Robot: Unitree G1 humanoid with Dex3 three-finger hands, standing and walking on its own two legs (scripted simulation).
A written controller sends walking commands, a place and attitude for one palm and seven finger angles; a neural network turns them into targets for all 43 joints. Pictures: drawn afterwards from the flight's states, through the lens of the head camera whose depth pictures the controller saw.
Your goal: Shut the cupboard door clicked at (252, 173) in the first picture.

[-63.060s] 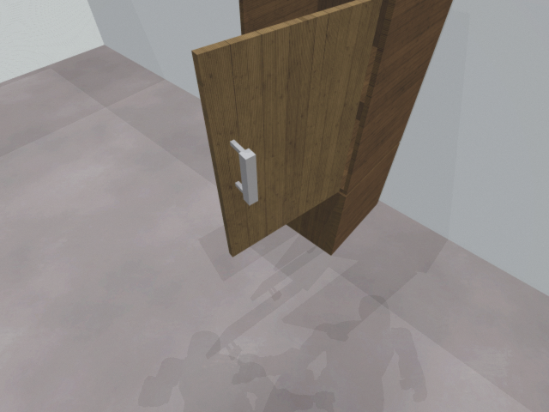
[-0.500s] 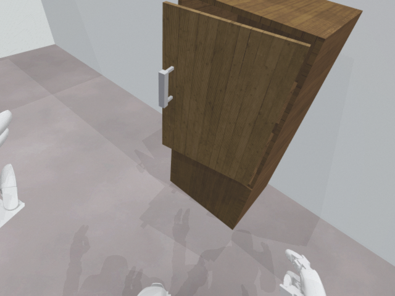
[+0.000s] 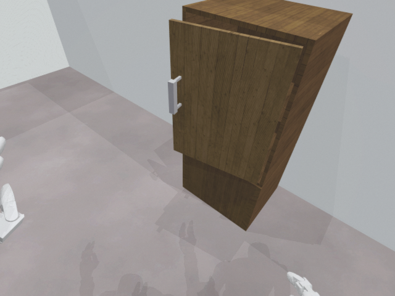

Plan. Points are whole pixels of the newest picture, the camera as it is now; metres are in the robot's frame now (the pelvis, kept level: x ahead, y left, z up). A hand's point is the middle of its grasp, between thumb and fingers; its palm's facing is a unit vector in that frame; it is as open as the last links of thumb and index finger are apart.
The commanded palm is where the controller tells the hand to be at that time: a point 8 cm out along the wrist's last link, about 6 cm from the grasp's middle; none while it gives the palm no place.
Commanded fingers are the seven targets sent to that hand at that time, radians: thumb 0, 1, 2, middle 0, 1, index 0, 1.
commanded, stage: stop stepping back and stand still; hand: left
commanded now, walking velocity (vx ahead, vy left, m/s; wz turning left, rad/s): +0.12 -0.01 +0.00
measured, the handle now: (176, 94) +0.83 +0.12 +0.00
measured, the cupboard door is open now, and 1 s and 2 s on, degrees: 11 11 11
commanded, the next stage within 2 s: let the arm hang, fingers relaxed in 0.88 s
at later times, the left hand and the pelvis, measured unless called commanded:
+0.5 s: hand (29, 199) +0.22 +0.28 +0.15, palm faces +0.47 -0.77 -0.44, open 7.5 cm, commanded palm +0.17 +0.31 +0.18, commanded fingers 0.00 0.90 0.90 -0.20 -0.30 -0.20 -0.30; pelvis +0.04 +0.01 +0.00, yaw +1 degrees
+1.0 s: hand (47, 189) +0.25 +0.27 +0.14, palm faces +0.41 -0.79 -0.45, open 7.5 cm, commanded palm none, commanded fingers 0.00 0.90 0.90 -0.20 -0.30 -0.20 -0.30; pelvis +0.05 +0.00 +0.00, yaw +0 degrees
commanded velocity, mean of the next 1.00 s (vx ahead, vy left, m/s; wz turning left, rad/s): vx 0.01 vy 0.00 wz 0.00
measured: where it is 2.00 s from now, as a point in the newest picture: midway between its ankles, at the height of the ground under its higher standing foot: outside the picture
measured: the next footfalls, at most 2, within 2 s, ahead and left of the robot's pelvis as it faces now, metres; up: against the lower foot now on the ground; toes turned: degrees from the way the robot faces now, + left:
none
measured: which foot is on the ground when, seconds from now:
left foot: down 0.00-1.00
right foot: down 0.00-1.00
